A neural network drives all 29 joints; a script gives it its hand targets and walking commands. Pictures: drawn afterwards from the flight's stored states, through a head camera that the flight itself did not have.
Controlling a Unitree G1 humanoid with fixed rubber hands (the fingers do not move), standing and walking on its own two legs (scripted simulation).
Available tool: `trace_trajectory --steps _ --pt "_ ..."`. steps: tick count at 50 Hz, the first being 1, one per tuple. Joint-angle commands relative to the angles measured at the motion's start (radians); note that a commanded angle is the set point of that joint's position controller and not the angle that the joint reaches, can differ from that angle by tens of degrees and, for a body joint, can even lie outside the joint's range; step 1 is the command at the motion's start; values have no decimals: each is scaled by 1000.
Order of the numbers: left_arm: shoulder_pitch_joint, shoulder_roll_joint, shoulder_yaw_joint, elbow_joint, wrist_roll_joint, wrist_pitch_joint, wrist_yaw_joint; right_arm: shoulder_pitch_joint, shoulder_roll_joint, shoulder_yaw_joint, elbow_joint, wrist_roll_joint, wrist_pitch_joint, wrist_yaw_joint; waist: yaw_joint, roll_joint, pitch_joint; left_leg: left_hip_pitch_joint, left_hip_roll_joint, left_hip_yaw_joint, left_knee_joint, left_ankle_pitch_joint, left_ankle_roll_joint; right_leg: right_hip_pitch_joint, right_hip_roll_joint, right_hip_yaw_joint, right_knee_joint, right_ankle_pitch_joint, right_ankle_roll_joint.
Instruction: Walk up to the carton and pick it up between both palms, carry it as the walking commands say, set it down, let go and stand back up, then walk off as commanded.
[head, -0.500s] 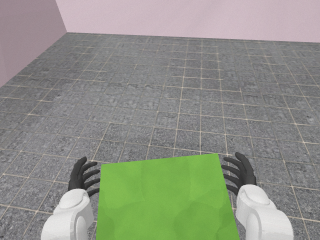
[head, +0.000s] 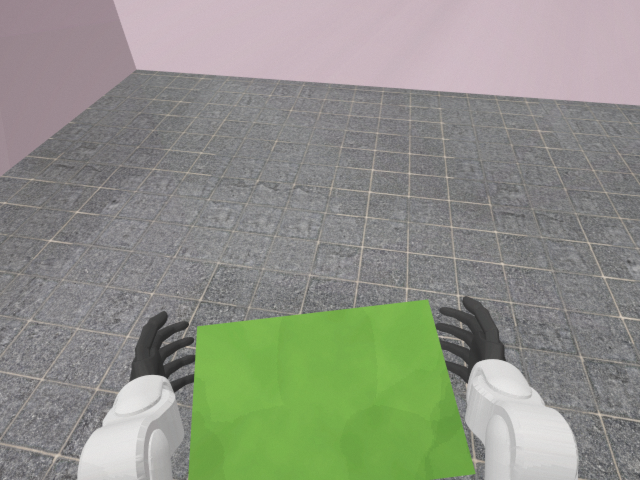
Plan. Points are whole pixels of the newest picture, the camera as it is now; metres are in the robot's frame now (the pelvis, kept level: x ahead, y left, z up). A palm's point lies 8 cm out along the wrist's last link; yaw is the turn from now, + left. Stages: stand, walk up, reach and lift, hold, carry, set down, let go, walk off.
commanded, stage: carry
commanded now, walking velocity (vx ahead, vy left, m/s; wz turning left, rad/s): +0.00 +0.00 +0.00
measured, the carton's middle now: (323, 403) +0.24 +0.00 -0.01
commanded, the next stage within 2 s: none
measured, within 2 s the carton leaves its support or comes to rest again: neither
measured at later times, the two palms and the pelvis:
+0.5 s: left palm (183, 323) +0.31 +0.18 +0.07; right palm (467, 311) +0.32 -0.18 +0.08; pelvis +0.08 -0.01 +0.00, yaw +0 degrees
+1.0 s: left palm (210, 272) +0.40 +0.16 +0.06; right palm (459, 275) +0.40 -0.19 +0.05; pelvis +0.17 -0.02 +0.00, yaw +1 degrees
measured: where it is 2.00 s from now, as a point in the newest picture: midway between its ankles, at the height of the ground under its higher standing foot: (349, 443)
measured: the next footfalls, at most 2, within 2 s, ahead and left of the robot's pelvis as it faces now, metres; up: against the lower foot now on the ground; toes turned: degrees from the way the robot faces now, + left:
right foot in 0.30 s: +0.02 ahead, -0.09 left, +0.00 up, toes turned -12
left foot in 0.46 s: +0.13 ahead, +0.11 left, +0.00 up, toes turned +11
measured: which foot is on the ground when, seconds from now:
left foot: down 0.00-0.34, up 0.36-0.44, down 0.46-1.00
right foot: down 0.00-0.22, up 0.24-0.28, down 0.30-0.82, up 0.84-0.88, down 0.90-1.00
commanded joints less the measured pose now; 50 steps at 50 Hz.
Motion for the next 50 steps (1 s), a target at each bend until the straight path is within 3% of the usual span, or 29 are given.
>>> trace_trajectory --steps 1,3,5,8,10,11,12,13,15,16,17,19,23,25,27,28,30,31,32,33,34,36,38,40,41,43,45,47,50 --pt "-473 -867 -784 -160 -411 4 -280 -459 825 742 -210 377 -9 230 6 82 -323 271 167 -102 65 1091 64 68 -39 7 -247 460 -12" --pt "-549 -854 -779 -215 -416 -15 -277 -457 840 753 -212 387 -6 231 -1 -184 -299 -81 37 -22 139 364 -12 362 -162 130 -117 1329 -102" --pt "-484 -794 -701 -36 -338 -35 -282 -484 776 698 -79 363 -30 241 2 -180 -239 -155 -9 -29 0 20 -10 398 -182 111 -98 1435 -111" --pt "-472 -799 -732 -135 -367 -37 -273 -468 785 709 -150 376 -40 240 -16 -43 -317 232 28 -38 -69 692 31 147 -102 -12 103 1189 -31" --pt "-461 -814 -751 -142 -375 -42 -272 -418 799 703 -124 372 -47 243 -33 190 -373 610 180 -190 11 1561 126 -235 11 -67 200 400 12" --pt "-467 -852 -808 -222 -407 -36 -274 -398 839 735 -187 395 -43 239 -37 292 -344 718 239 -242 18 1747 166 -389 58 -52 138 -67 1" --pt "-531 -844 -812 -213 -406 -34 -277 -417 841 717 -163 380 -42 242 -41 264 -275 697 235 -235 2 1740 155 -427 71 -59 59 -121 -8" --pt "-489 -852 -800 -182 -399 -33 -279 -455 825 735 -221 380 -45 239 -36 219 -260 635 219 -222 4 1665 137 -374 78 -73 -13 -66 -17" --pt "-466 -820 -750 -113 -364 -39 -290 -415 788 703 -131 347 -49 240 2 103 -361 252 149 -69 177 1134 42 145 -8 -16 -298 529 -51" --pt "-478 -844 -782 -209 -395 -36 -283 -461 819 761 -244 393 -32 237 17 -170 -380 -113 58 -20 322 344 -22 444 -189 184 -166 1392 -118" --pt "-442 -827 -755 -137 -369 -43 -277 -492 798 767 -225 404 -36 238 13 -271 -338 -239 -5 -80 320 -62 -19 513 -249 256 -118 1662 -199" --pt "-437 -796 -729 -103 -342 -39 -278 -469 780 745 -147 391 -25 243 5 -141 -241 -173 11 -104 136 -108 -3 373 -235 157 -150 1475 -156" --pt "-514 -777 -720 -58 -339 -66 -284 -475 764 674 -46 339 -57 254 -3 -114 -253 125 39 -71 -117 447 13 173 -121 11 -80 1010 -56" --pt "-506 -815 -785 -132 -378 -57 -282 -463 780 677 -114 355 -65 247 4 105 -283 233 114 -125 -42 978 46 100 -68 -13 -31 678 -23" --pt "-458 -820 -776 -120 -389 -48 -281 -406 791 681 -109 358 -58 239 -7 177 -343 395 141 -126 13 1324 66 -5 -19 -51 15 514 -17" --pt "-491 -769 -718 -29 -343 -59 -282 -412 750 621 12 305 -69 240 -4 187 -336 405 148 -135 22 1423 80 -25 4 -57 -45 403 -20" --pt "-542 -848 -816 -232 -416 -60 -281 -441 820 720 -195 380 -67 241 -6 155 -348 357 125 -85 96 1387 66 35 1 -57 -159 495 -29" --pt "-527 -814 -742 -83 -362 -65 -284 -430 778 649 -62 331 -74 238 -3 88 -363 227 99 -68 152 1236 54 182 -15 -39 -161 705 -38" --pt "-489 -805 -753 -116 -372 -64 -285 -405 773 683 -99 344 -71 237 8 -44 -330 5 48 -28 201 859 35 344 -70 27 -119 1064 -59" --pt "-476 -741 -677 16 -308 -94 -291 -426 725 633 19 305 -97 248 9 -192 -299 -225 -25 7 166 158 20 501 -150 101 -103 1413 -101" --pt "-462 -720 -649 101 -282 -112 -294 -413 704 608 88 285 -113 249 11 -228 -254 -304 -43 4 70 -51 14 565 -176 94 -81 1566 -105" --pt "-460 -784 -707 3 -318 -141 -303 -457 767 680 -16 338 -141 265 16 -131 -241 -95 -44 21 -89 63 22 397 -163 51 -80 1454 -98" --pt "-441 -770 -698 21 -305 -144 -305 -507 753 692 -44 328 -150 266 -6 -139 -295 223 4 -12 -144 534 53 168 -115 -28 24 1061 -33" --pt "-484 -812 -764 -98 -370 -131 -295 -413 789 681 -70 342 -137 253 -37 209 -388 632 231 -269 -22 1540 205 -244 18 -30 249 218 19" --pt "-511 -837 -812 -188 -409 -121 -292 -412 827 709 -125 373 -128 247 -36 293 -383 729 264 -315 -4 1774 235 -381 50 4 219 -127 0" --pt "-514 -822 -808 -178 -407 -101 -290 -403 802 696 -142 343 -111 242 -30 232 -334 641 253 -264 2 1617 191 -372 42 10 30 -119 -17" --pt "-443 -783 -770 -147 -375 -85 -288 -365 777 708 -111 332 -88 237 4 117 -345 395 176 -87 93 1224 96 -43 -3 -8 -339 273 -20" --pt "-409 -760 -689 25 -300 -113 -295 -494 737 727 -86 343 -110 251 14 -255 -299 -167 23 -22 253 55 -19 403 -221 251 -149 1461 -151" --pt "-494 -798 -739 -114 -336 -143 -297 -550 792 768 -162 400 -131 266 5 -130 -216 -139 5 -60 79 -58 -11 311 -210 144 -136 1456 -146"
